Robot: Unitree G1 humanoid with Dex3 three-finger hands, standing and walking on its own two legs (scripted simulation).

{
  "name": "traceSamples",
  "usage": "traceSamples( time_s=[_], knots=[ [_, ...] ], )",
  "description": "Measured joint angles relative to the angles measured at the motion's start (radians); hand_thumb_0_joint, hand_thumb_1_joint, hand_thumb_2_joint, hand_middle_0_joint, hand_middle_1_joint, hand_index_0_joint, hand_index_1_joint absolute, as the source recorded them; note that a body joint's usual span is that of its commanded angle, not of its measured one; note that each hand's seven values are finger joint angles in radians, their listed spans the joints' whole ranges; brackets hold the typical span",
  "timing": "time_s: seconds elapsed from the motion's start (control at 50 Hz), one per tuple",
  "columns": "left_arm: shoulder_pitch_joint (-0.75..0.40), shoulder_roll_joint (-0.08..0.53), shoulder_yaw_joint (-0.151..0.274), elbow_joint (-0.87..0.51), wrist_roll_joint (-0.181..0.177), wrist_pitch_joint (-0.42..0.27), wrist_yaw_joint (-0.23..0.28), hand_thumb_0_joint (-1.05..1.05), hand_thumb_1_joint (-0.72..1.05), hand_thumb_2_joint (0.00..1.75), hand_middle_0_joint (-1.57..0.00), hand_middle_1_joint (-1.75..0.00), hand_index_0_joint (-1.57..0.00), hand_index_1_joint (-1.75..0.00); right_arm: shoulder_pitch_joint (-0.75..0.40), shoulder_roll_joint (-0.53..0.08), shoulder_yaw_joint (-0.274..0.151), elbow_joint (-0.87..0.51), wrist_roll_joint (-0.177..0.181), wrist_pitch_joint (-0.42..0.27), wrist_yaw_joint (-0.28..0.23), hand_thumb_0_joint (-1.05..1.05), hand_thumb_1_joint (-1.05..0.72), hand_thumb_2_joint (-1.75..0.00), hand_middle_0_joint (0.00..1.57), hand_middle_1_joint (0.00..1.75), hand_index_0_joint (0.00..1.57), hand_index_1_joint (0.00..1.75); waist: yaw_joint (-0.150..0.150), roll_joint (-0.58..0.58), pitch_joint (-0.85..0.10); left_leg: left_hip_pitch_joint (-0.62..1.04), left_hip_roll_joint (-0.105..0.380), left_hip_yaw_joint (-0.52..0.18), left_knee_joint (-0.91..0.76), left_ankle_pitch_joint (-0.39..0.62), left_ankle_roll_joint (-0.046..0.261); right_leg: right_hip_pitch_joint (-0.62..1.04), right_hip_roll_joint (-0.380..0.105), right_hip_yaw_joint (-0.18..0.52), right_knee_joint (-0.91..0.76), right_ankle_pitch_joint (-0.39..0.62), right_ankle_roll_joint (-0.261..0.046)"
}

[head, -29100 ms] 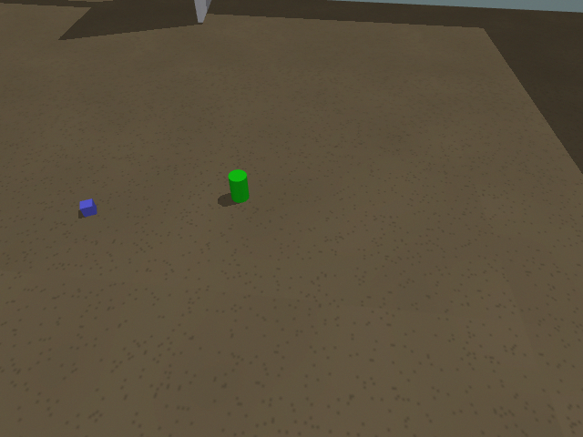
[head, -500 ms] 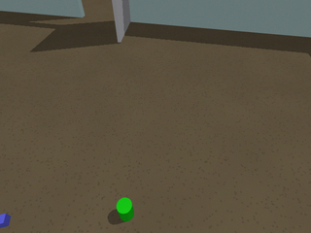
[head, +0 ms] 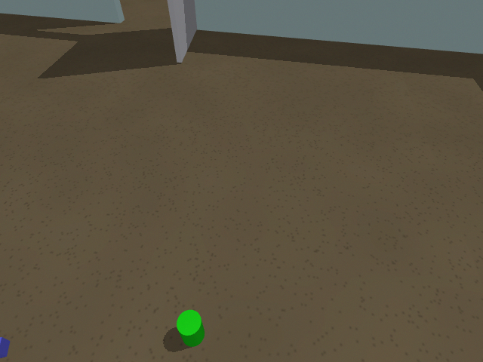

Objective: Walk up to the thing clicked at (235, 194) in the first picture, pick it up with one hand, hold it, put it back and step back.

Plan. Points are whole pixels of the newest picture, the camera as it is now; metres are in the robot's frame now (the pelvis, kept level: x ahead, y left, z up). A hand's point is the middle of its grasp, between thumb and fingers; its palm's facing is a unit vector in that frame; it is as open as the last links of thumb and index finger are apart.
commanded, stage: stand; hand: left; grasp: from the side
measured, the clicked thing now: (191, 328) +0.40 +0.21 -0.71
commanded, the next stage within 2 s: step back in 0.74 s
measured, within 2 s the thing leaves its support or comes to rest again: neither
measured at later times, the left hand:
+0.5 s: hand out of the picture +0.08 +0.24 -0.16, palm faces -0.01 -0.94 -0.34, open 7.4 cm
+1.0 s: hand out of the picture +0.10 +0.28 -0.17, palm faces -0.01 -0.93 -0.38, open 7.4 cm
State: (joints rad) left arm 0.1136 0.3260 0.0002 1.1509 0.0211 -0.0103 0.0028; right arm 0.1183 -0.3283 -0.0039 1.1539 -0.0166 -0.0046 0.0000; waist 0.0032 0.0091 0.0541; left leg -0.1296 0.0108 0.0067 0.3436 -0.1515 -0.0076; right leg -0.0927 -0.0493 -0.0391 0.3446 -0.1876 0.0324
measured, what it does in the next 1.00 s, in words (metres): stands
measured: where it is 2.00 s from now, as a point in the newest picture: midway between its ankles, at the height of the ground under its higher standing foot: outside the picture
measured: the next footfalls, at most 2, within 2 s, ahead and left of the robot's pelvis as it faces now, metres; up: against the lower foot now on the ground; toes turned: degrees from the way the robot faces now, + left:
right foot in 1.42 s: -0.07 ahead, -0.09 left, +0.00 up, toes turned +0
left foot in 1.76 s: -0.14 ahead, +0.16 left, +0.00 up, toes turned -1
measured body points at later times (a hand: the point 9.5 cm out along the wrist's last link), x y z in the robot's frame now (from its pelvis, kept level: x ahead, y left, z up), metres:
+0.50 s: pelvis +0.02 -0.01 +0.00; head +0.02 -0.01 +0.45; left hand +0.08 +0.29 -0.13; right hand +0.10 -0.30 -0.14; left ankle +0.03 +0.12 -0.75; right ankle +0.00 -0.14 -0.75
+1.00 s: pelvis -0.02 +0.02 -0.02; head +0.04 +0.02 +0.42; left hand +0.10 +0.33 -0.15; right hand +0.07 -0.31 -0.14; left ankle -0.02 +0.12 -0.74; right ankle +0.00 -0.14 -0.75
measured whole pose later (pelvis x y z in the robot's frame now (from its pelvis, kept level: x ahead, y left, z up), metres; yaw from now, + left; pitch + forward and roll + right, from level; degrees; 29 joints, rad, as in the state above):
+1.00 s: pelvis -0.02 +0.02 -0.02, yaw +1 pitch -2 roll +0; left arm 0.05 0.38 0.06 0.97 0.02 0.04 0.01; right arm 0.12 -0.41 -0.06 0.98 0.00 0.05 0.02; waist -0.02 -0.01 0.16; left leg -0.31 -0.03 -0.02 0.73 -0.35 0.06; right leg -0.28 -0.08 -0.04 0.61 -0.30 0.03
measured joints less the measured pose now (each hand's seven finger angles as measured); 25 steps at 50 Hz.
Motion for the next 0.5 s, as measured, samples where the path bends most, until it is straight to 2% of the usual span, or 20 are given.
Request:
traceSamples(
  time_s=[0.5],
  knots=[
    [-0.002, 0.003, 0.006, -0.002, -0.004, 0.005, -0.002, 0.00, 0.90, 0.90, -0.21, -0.30, -0.20, -0.30, -0.023, -0.008, 0.002, 0.002, 0.003, -0.004, -0.003, 0.00, -0.90, -0.90, 0.21, 0.30, 0.20, 0.30, 0.005, 0.001, 0.000, 0.024, 0.004, -0.004, -0.026, -0.009, -0.008, 0.024, 0.005, -0.006, -0.022, -0.013, -0.006]
  ],
)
